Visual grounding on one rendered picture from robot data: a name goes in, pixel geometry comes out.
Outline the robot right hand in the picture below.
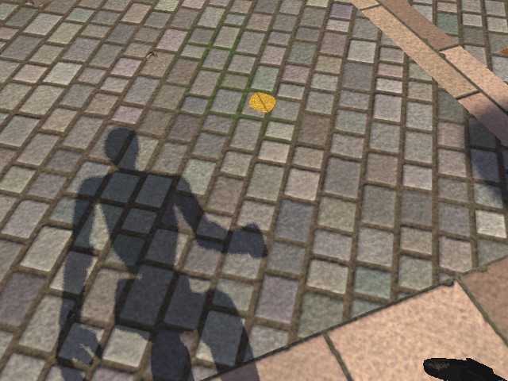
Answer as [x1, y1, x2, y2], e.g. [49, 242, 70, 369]
[423, 358, 507, 381]

